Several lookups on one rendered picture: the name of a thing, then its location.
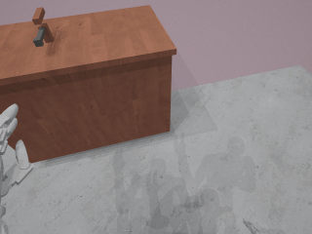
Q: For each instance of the left robot hand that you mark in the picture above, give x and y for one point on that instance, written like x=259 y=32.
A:
x=20 y=170

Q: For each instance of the counter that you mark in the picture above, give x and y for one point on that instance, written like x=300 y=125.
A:
x=99 y=79

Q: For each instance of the right robot hand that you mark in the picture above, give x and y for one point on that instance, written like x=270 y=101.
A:
x=254 y=227

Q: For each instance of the tap lever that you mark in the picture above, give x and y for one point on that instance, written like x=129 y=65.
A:
x=38 y=41

